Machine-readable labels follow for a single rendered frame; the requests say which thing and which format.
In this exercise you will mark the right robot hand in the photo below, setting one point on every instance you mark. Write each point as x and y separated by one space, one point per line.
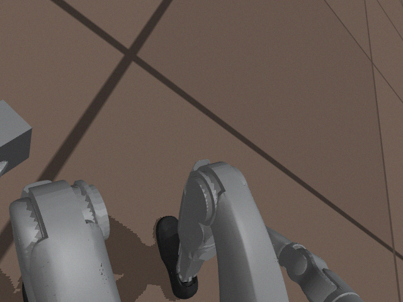
278 241

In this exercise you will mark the carton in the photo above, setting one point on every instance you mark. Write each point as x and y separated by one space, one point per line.
15 137

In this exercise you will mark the right robot foot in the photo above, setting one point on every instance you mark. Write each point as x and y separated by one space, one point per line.
168 243

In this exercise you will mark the right robot arm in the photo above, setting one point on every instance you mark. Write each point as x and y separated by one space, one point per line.
318 283

